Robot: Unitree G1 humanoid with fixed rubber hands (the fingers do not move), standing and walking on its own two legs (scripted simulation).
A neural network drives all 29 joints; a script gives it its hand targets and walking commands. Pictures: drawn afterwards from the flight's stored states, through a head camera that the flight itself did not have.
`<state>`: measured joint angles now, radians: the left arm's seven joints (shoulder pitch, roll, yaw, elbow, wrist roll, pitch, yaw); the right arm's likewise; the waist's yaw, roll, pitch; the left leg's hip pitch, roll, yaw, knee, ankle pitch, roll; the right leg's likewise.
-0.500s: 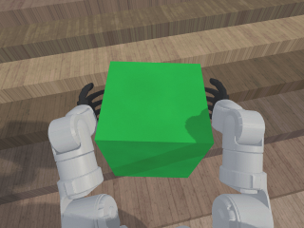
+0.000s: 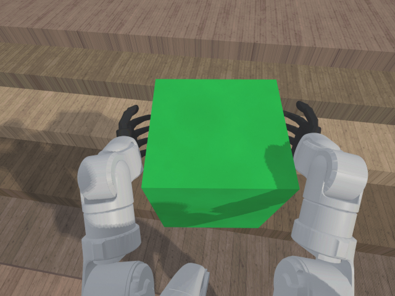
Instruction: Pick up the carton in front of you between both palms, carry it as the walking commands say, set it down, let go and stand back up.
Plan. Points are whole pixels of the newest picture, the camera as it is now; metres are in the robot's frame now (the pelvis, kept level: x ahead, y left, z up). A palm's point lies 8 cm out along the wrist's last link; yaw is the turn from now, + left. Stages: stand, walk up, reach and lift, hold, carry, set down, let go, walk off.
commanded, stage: carry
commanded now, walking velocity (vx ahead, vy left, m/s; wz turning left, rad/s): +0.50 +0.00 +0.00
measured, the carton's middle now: (213, 162) +0.36 +0.06 +0.07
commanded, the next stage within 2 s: none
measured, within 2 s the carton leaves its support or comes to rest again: neither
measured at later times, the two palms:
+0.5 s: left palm out of the picture +0.68 +0.15 +0.26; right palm out of the picture +0.64 -0.15 +0.26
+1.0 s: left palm out of the picture +0.96 +0.15 +0.39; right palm out of the picture +0.98 -0.16 +0.38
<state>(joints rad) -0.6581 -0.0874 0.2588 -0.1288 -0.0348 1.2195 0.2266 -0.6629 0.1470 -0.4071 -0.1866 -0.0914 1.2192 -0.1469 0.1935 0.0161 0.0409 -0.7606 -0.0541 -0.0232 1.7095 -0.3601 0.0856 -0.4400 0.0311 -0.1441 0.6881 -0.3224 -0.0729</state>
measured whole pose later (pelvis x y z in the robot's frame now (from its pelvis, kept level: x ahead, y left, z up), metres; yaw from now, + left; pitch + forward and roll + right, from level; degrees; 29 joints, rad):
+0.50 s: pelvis +0.31 +0.05 +0.12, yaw -2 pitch +3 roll +1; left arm -0.64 -0.15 0.39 -0.18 0.10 1.22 0.15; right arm -0.68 0.08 -0.28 -0.05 0.04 1.17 -0.22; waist -0.16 -0.02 0.01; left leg -0.34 -0.01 0.12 0.60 -0.32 0.05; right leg -0.90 -0.01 -0.02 1.67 -0.38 -0.10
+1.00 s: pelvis +0.62 -0.03 +0.23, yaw +0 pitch +4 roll -1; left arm -0.65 -0.11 0.26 -0.12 -0.02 1.18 0.20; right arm -0.61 0.12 -0.35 -0.21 -0.09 1.20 -0.14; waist 0.11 0.03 -0.01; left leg -1.01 0.02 0.04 1.79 -0.45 0.11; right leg -0.31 -0.01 -0.12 0.58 -0.33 -0.05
